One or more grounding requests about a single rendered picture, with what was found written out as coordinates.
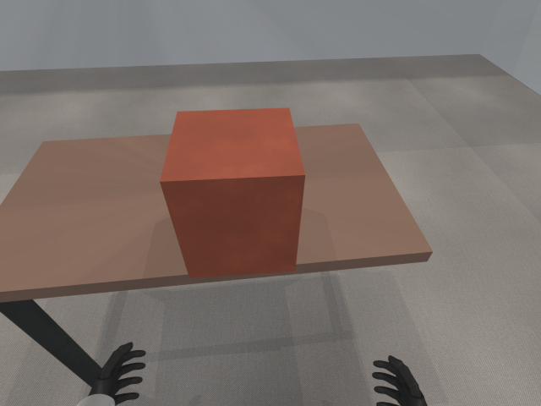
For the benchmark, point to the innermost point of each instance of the carton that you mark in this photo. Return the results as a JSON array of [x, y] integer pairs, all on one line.
[[233, 182]]

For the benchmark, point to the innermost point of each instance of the left robot hand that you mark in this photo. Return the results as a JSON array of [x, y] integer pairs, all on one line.
[[107, 382]]

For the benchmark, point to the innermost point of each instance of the table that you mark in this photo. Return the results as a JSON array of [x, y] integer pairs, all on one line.
[[89, 216]]

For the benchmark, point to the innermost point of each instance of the right robot hand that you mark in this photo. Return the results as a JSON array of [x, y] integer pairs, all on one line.
[[408, 393]]

